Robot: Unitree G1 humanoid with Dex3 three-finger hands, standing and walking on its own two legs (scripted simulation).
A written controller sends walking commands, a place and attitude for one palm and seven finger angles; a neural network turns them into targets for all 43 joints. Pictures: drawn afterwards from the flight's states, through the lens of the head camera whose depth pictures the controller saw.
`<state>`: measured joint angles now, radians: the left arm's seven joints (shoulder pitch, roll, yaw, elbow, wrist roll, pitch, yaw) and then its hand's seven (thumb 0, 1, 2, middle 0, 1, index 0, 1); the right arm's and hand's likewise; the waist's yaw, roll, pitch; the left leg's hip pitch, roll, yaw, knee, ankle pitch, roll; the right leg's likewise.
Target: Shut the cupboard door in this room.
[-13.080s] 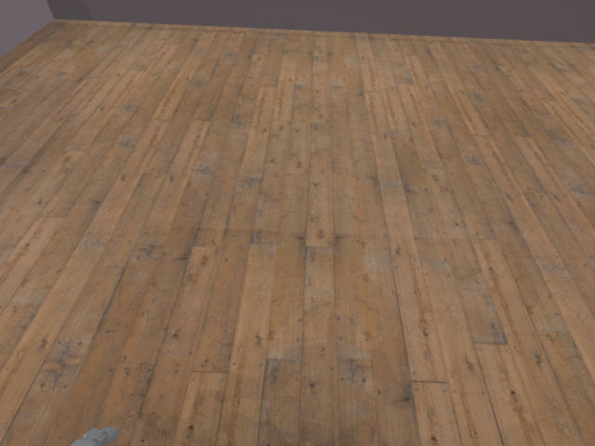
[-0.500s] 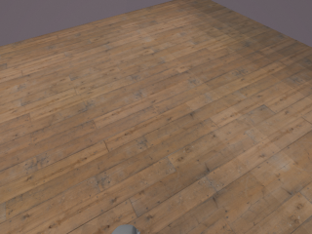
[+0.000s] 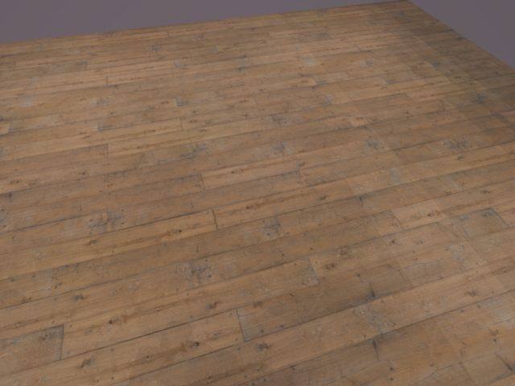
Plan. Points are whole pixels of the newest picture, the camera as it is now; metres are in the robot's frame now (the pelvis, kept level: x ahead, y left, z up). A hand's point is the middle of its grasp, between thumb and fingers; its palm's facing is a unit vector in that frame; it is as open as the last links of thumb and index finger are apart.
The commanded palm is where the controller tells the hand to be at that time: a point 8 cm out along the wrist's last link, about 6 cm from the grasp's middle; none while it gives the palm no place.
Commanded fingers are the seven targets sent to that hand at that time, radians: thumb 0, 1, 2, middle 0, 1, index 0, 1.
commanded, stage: turn or walk to find it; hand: left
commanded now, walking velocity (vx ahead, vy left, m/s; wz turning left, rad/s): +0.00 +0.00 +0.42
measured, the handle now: out of the picture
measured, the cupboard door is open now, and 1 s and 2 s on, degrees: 100 100 100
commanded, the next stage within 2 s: none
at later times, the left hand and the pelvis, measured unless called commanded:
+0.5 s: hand out of the picture -0.05 +0.20 -0.18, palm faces +0.28 -0.93 -0.23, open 7.4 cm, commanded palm none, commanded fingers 0.00 0.90 0.90 -0.20 -0.30 -0.20 -0.30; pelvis -0.03 -0.01 -0.01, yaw +14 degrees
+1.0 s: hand out of the picture -0.03 +0.19 -0.15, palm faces +0.41 -0.87 -0.28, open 7.4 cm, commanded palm none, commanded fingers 0.00 0.90 0.90 -0.20 -0.30 -0.20 -0.30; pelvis -0.05 -0.04 -0.01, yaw +25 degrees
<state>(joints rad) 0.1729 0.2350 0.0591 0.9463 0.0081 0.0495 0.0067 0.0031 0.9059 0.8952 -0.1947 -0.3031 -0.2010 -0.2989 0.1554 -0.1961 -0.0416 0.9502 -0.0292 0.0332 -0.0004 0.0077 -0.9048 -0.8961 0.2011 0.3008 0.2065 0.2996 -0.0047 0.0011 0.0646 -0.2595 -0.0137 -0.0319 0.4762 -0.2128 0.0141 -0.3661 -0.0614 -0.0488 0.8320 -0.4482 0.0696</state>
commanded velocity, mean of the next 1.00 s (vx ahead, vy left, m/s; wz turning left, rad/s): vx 0.00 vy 0.00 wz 0.42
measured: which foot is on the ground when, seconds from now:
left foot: down 0.00-0.08, up 0.10-0.48, down 0.50-0.94, up 0.96-1.00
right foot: up 0.00-0.06, down 0.08-0.50, up 0.52-0.92, down 0.94-1.00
